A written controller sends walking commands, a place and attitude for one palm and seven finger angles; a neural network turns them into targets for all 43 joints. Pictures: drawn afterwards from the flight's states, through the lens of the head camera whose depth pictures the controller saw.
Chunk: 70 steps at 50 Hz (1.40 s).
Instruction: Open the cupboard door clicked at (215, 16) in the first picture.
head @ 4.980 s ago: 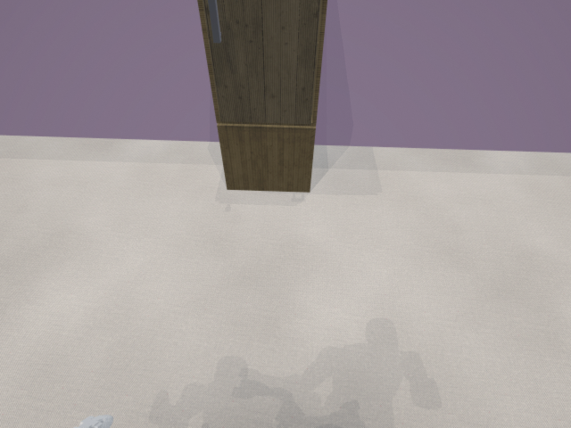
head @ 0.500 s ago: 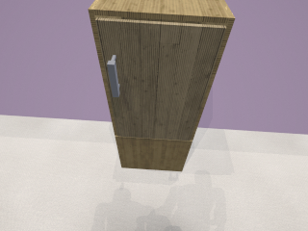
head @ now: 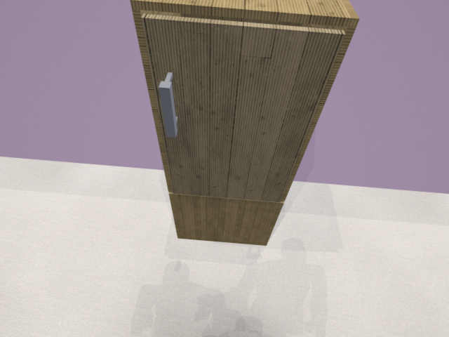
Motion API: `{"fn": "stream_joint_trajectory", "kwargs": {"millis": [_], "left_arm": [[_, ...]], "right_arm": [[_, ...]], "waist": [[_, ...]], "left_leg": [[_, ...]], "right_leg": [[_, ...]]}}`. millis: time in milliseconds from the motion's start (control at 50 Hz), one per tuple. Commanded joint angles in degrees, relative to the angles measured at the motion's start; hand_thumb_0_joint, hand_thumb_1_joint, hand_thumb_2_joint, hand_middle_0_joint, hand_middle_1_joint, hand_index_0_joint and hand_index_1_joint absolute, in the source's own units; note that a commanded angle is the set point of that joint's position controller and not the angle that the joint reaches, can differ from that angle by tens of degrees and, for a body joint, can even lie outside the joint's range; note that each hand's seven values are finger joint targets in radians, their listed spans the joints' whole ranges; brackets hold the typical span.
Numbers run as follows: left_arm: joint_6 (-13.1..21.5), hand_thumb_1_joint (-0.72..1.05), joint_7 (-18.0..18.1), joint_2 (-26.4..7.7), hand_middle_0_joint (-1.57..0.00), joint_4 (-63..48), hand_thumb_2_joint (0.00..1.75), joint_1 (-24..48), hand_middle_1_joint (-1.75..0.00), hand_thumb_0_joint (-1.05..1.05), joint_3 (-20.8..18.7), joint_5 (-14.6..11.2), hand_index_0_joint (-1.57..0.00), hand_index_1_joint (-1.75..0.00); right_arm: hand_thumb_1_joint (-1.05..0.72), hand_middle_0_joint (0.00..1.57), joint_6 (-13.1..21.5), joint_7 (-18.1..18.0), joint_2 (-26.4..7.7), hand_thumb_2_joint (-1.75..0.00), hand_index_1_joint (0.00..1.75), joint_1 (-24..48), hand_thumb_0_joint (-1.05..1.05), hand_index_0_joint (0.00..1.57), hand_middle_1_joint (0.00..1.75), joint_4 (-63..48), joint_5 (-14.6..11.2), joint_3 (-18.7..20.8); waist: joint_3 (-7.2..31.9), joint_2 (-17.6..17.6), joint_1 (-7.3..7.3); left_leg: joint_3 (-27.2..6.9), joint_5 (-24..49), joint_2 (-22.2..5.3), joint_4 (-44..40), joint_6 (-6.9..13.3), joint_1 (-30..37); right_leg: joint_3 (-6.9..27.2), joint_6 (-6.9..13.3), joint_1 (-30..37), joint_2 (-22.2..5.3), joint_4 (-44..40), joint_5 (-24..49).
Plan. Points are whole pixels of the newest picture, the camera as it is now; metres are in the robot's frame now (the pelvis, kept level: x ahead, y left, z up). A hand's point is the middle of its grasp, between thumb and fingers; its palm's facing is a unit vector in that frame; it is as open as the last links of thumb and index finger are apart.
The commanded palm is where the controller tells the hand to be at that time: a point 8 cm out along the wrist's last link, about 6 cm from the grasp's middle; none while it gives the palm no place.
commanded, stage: come to a stop and stand still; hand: left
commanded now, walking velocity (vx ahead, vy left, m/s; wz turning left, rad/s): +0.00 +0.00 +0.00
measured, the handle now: (170, 105) +0.58 +0.16 +0.07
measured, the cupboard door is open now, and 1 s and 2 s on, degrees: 0 0 0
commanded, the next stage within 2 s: look again from close up in 0.56 s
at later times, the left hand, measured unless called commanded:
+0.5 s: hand out of the picture -0.02 +0.16 -0.17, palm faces +0.00 -0.98 -0.22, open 7.4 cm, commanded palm none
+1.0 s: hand out of the picture +0.02 +0.16 -0.17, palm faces +0.00 -0.98 -0.21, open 7.4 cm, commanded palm none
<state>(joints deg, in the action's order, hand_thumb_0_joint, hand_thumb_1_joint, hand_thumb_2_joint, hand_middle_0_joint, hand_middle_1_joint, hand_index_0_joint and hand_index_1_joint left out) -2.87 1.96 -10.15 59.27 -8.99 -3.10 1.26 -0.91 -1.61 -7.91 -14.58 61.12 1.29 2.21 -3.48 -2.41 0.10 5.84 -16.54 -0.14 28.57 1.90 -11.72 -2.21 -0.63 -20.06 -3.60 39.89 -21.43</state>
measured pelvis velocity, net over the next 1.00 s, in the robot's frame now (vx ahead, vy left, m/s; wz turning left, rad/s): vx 0.00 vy -0.02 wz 0.00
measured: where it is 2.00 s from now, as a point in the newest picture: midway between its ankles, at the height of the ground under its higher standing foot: outside the picture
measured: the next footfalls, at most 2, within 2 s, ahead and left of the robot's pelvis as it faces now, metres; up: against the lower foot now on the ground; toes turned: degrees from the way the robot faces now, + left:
right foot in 0.12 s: +0.02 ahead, -0.12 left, +0.00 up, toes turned -3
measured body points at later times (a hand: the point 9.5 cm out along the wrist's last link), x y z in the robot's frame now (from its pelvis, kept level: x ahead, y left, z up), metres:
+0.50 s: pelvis -0.02 -0.01 +0.00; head -0.01 -0.02 +0.45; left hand -0.02 +0.22 -0.15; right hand -0.01 -0.24 -0.16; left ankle -0.01 +0.10 -0.74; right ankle -0.02 -0.12 -0.74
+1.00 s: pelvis +0.00 -0.02 +0.00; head +0.01 -0.02 +0.45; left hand +0.02 +0.22 -0.15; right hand +0.01 -0.25 -0.16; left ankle -0.01 +0.10 -0.74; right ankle -0.02 -0.12 -0.74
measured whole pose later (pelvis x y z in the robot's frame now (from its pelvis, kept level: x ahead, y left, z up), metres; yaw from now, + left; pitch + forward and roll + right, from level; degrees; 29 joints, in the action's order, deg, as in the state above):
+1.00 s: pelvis +0.00 -0.02 +0.00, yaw +0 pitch +0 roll +1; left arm 1.3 1.6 -10.4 62.3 -13.6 0.1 1.1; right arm 1.4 -0.9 -9.8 -13.8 63.5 1.0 -0.3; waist -2.1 -0.6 0.1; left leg 5.4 -14.8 -1.6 26.4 0.0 -11.3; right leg -3.3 1.1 -11.1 -0.8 28.1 -16.8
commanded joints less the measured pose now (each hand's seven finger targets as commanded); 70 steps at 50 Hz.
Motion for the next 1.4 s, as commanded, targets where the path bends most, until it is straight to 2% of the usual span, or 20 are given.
{"fn": "stream_joint_trajectory", "kwargs": {"millis": [0, 60, 120, 160, 220, 240, 260, 280, 320, 400, 460, 1180, 1220, 1240, 1260, 1280, 1300, 1320, 1340, 1380], "left_arm": [[1.1, 0.9, -0.4, -2.3, -0.2, -1.4, 0.9, -3.5, -0.3, 0.0, 0.3, -0.2, -0.2, -0.3], [2.1, 0.9, -0.1, -2.6, -0.2, -0.1, 0.9, -4.9, -0.3, 0.0, 0.8, -0.5, -0.2, -0.3], [3.4, 0.9, 0.4, -5.8, -0.2, 1.9, 0.9, -7.0, -0.3, 0.0, 1.2, -0.5, -0.2, -0.3], [3.7, 0.9, 0.3, -5.1, -0.2, 2.4, 0.9, -6.4, -0.3, 0.0, 1.5, -0.6, -0.2, -0.3], [3.4, 0.9, 0.3, -4.3, -0.2, 2.8, 0.9, -6.4, -0.3, 0.0, 2.0, -0.7, -0.2, -0.3], [4.4, 0.9, 2.5, -5.3, -0.2, 3.2, 0.9, -11.4, -0.3, 0.0, 2.3, 0.3, -0.2, -0.3], [4.9, 0.9, 2.0, -7.2, -0.2, 0.4, 0.9, -9.2, -0.3, 0.0, 2.3, -0.2, -0.2, -0.3], [5.0, 0.9, 1.5, -7.0, -0.2, -0.8, 0.9, -7.7, -0.3, 0.0, 2.5, -0.3, -0.2, -0.3], [5.2, 0.9, 0.8, -7.0, -0.2, -1.6, 0.9, -7.6, -0.3, 0.0, 2.5, -0.3, -0.2, -0.3], [4.9, 0.9, 0.2, -6.1, -0.2, -1.6, 0.9, -8.4, -0.3, 0.0, 2.9, -0.2, -0.2, -0.3], [4.8, 0.9, 0.1, -5.8, -0.2, -1.2, 0.9, -8.8, -0.3, 0.0, 3.0, -0.4, -0.2, -0.3], [4.9, 0.9, -0.4, -9.2, -0.2, 1.3, 0.9, -5.8, -0.3, 0.0, 1.6, -0.3, -0.2, -0.3], [5.0, 0.9, -0.3, -9.7, -0.2, 1.3, 0.9, -5.8, -0.3, 0.0, 1.6, -0.3, -0.2, -0.3], [5.2, 0.9, 2.3, -6.6, -0.2, 3.2, 0.9, -12.0, -0.3, 0.0, 2.0, -0.2, -0.2, -0.3], [17.7, 0.88, 1.8, -22.2, -0.2, -83.5, 0.89, 31.8, -0.32, 0.0, -9.0, -11.1, -0.2, -0.32], [15.6, 0.85, 3.3, -18.7, -0.2, -67.0, 0.88, 1.1, -0.33, 0.0, -9.1, -6.3, -0.2, -0.33], [8.8, 0.83, 3.8, -4.0, -0.21, -59.3, 0.87, -14.5, -0.34, 0.0, -1.4, -9.7, -0.21, -0.34], [9.1, 0.81, 2.7, -1.0, -0.21, -57.5, 0.86, -10.5, -0.36, 0.0, -1.6, -10.5, -0.21, -0.36], [12.0, 0.78, 1.3, -4.5, -0.21, -57.9, 0.85, -7.2, -0.37, 0.0, -5.5, -11.1, -0.21, -0.37], [19.3, 0.74, -4.1, -2.0, -0.21, -48.1, 0.83, -19.3, -0.4, 0.0, -8.2, -12.9, -0.21, -0.4]], "right_arm": [[-0.9, 0.2, 1.5, -1.0, -7.7, -0.9, 0.3, 0.7, 0.0, 0.2, 0.3, -2.5, -0.1, 1.0], [-0.9, 0.2, 1.8, -0.9, -8.0, -0.9, 0.3, -2.0, 0.0, 0.2, 0.3, -0.7, -0.5, 1.1], [-0.9, 0.2, 2.2, -0.4, -5.6, -0.9, 0.3, -2.2, 0.0, 0.2, 0.3, -0.4, -1.4, 0.6], [-0.9, 0.2, 1.5, -0.3, -5.9, -0.9, 0.3, -1.6, 0.0, 0.2, 0.3, 0.3, -1.0, 0.3], [-0.9, 0.2, 1.6, -0.2, -5.9, -0.9, 0.3, -1.4, 0.0, 0.2, 0.3, 1.5, -1.0, -0.3], [-0.9, 0.2, 2.2, 0.5, -9.2, -0.9, 0.3, 1.7, 0.0, 0.2, 0.3, -3.0, -1.1, -0.4], [-0.9, 0.2, 1.6, 0.9, -6.2, -0.9, 0.3, -0.4, 0.0, 0.2, 0.3, -4.1, -0.7, -0.7], [-0.9, 0.2, 1.5, 1.2, -6.4, -0.9, 0.3, -1.9, 0.0, 0.2, 0.3, -4.2, -0.5, -0.9], [-0.9, 0.2, 1.8, 1.4, -5.9, -0.9, 0.3, -2.8, 0.0, 0.2, 0.3, -4.6, 0.0, -1.1], [-0.9, 0.2, 2.1, 1.1, -6.6, -0.9, 0.3, -2.9, 0.0, 0.2, 0.3, -5.2, -0.2, -1.3], [-0.9, 0.2, 2.2, 1.0, -7.1, -0.9, 0.3, -3.5, 0.0, 0.2, 0.3, -4.5, -0.2, -1.5], [-0.9, 0.2, 3.3, -0.1, -10.3, -0.9, 0.3, 1.4, 0.0, 0.2, 0.3, 0.1, -0.4, -1.2], [-0.9, 0.2, 3.3, -0.1, -10.5, -0.9, 0.3, 1.9, 0.0, 0.2, 0.3, 0.2, -0.4, -1.1], [-0.9, 0.2, 2.8, 0.3, -10.1, -0.9, 0.3, 4.3, 0.0, 0.2, 0.3, -3.2, -1.2, -0.8], [-0.9, 0.2, 11.4, -1.9, -17.0, -0.9, 0.3, 1.7, 0.0, 0.2, 0.3, -21.9, -4.1, 0.6], [-0.9, 0.2, 16.2, -4.0, -13.3, -0.9, 0.3, 4.5, 0.0, 0.2, 0.3, -19.8, -2.6, -0.1], [-0.9, 0.2, 17.4, -3.5, -10.8, -0.9, 0.3, 5.3, 0.0, 0.2, 0.3, -20.2, -3.6, 0.1], [-0.9, 0.2, 17.5, -3.0, -11.5, -0.9, 0.3, 3.1, 0.0, 0.2, 0.3, -19.0, -3.8, 0.8], [-0.9, 0.2, 17.8, -2.8, -13.3, -0.9, 0.3, 4.2, 0.0, 0.2, 0.3, -22.0, -2.8, 2.3], [-0.9, 0.2, 17.7, -2.3, -13.3, -0.9, 0.3, 4.5, 0.0, 0.2, 0.3, -24.1, -1.6, 3.4]], "waist": [[2.6, 9.4, -1.26], [5.6, 8.2, -0.52], [5.8, 3.0, 0.66], [4.9, -3.4, 0.83], [2.0, -0.2, 0.55], [-1.7, -1.3, -1.18], [1.0, -0.8, 0.73], [0.2, -0.8, 1.42], [-0.7, 5.9, 1.36], [-1.4, 0.6, 0.7], [-1.7, 0.7, 0.61], [3.7, 2.2, -0.44], [4.2, 2.2, -0.48], [1.9, 1.8, -1.49], [29.4, 10.2, 4.2], [28.3, 17.8, -1.63], [18.7, 16.5, 0.0], [10.5, 7.5, 2.61], [4.7, 1.7, 3.0], [5.8, -10.2, 0.46]], "left_leg": [[-11.0, 27.3, -13.7, -11.3, 6.9, 3.7], [-9.3, 34.4, -11.7, -7.1, 4.7, 9.0], [-6.3, 19.8, -6.8, -5.7, -0.6, 3.8], [-5.3, 14.5, -6.4, -6.6, -1.5, 5.7], [-5.7, 11.5, -6.8, -9.5, -1.0, 5.3], [-4.5, 13.3, -7.7, 0.6, -1.8, -1.1], [-4.8, -0.3, -4.8, -1.5, -1.8, -1.4], [-5.1, -2.0, -4.3, -1.6, -1.7, -1.6], [-5.5, 0.3, -4.7, -3.4, -0.9, -1.4], [-6.8, -0.5, -5.1, -5.7, 0.1, -3.5], [-6.7, -1.0, -5.0, -6.6, 0.0, -3.4], [-5.6, 14.0, -7.0, -6.6, -0.2, 3.3], [-5.4, 15.3, -7.1, -6.2, -0.2, 3.9], [-2.4, 14.5, -7.3, 5.5, -2.1, -0.7], [-4.3, 25.9, 0.3, -2.4, -0.2, 12.3], [-4.7, 36.6, -1.9, -3.0, 0.7, 17.2], [-5.8, 36.2, -2.7, -2.6, -1.0, 12.5], [-6.1, 33.0, -3.0, -0.3, -1.0, 7.7], [-6.4, 25.3, -1.9, 2.6, -1.0, 1.3], [-5.5, 16.1, -0.5, 7.6, -1.3, -9.2]], "right_leg": [[0.9, 0.0, -0.2, 0.1, 2.0, -2.8], [0.1, -0.5, 5.6, 0.1, -13.2, 6.2], [5.9, 1.9, 12.9, -6.4, -18.1, 28.6], [6.3, 2.8, 9.6, -5.6, -18.0, 26.6], [5.7, 2.0, 7.7, -4.0, -20.2, 17.7], [6.4, 1.2, 7.2, -5.2, -18.1, 27.3], [9.0, 3.2, 6.2, -6.7, -19.8, 12.7], [9.0, 4.2, 2.7, -5.6, -20.9, -0.8], [7.2, 4.3, 1.0, -3.9, -19.1, -1.5], [6.2, 3.6, 2.7, -2.4, -18.4, -0.6], [6.3, 3.4, 2.5, -2.3, -18.6, -1.1], [5.2, 3.3, 9.9, -3.5, -17.1, 21.4], [5.4, 3.4, 10.4, -3.6, -16.9, 23.7], [8.8, 0.5, 9.9, -7.2, -17.7, 41.7], [3.4, 3.3, 16.1, -0.9, -11.7, 42.9], [1.7, 3.9, 13.5, 2.0, -8.1, 30.9], [-2.4, 2.9, 6.2, 2.4, -8.5, 19.2], [-3.2, 2.0, 1.5, 2.5, -10.4, 18.7], [-3.8, 1.5, -2.1, 2.8, -10.3, 20.6], [-4.3, 0.7, -5.7, 3.2, -5.6, 20.3]]}}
